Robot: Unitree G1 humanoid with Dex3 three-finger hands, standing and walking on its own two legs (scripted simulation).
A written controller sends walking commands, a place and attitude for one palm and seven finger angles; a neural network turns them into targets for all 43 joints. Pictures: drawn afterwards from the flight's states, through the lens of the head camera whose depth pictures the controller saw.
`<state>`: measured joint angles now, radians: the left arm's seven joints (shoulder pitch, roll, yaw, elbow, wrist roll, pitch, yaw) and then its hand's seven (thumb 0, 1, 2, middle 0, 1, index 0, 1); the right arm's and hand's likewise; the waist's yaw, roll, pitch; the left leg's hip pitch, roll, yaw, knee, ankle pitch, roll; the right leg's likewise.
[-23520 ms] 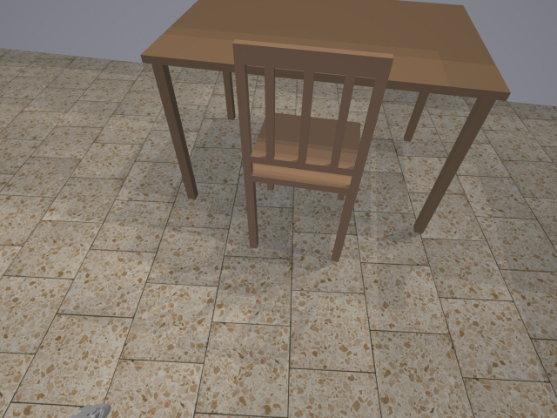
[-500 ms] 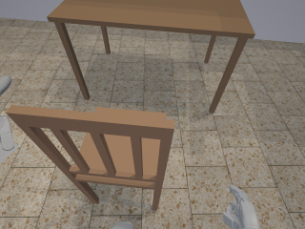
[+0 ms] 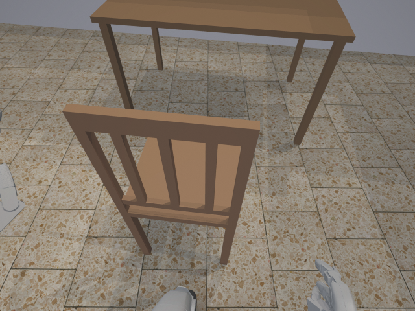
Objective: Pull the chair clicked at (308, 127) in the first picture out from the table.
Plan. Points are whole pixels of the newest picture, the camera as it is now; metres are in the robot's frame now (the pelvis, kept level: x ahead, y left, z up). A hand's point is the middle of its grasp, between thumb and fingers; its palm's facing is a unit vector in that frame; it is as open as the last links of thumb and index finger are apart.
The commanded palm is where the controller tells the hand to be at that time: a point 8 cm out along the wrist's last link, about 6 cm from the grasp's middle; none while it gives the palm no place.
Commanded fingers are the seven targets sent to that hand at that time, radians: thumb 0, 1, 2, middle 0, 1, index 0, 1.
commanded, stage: stop stepping back and stand still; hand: left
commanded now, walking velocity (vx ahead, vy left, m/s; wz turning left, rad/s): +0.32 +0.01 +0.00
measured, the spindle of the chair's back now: (170, 175) +0.44 +0.16 -0.08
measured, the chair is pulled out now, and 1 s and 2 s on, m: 0.59 0.59 0.59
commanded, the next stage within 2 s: let the arm hang, fingers relaxed in 1.08 s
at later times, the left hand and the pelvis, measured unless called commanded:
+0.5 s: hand out of the picture +0.14 +0.30 +0.17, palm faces +0.45 -0.80 -0.41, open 7.4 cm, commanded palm +0.09 +0.33 +0.19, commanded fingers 0.00 0.90 0.90 -0.20 -0.30 -0.20 -0.30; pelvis -0.05 +0.03 +0.00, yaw +0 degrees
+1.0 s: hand out of the picture +0.14 +0.32 +0.16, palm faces +0.40 -0.81 -0.43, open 7.4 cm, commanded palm +0.08 +0.36 +0.19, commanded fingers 0.00 0.90 0.90 -0.20 -0.30 -0.20 -0.30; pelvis -0.07 +0.06 +0.02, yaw -2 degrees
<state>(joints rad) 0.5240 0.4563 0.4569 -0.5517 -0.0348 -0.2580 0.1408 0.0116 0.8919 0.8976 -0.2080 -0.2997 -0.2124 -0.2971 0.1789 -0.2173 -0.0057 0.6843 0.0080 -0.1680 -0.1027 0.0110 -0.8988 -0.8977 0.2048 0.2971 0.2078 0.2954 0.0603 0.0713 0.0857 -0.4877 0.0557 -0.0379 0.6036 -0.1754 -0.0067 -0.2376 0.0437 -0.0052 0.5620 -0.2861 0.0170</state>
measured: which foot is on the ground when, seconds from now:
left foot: up 0.00-0.06, down 0.08-0.74, up 0.76-0.86, down 0.88-1.00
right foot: down 0.00-0.14, up 0.16-0.30, down 0.32-1.00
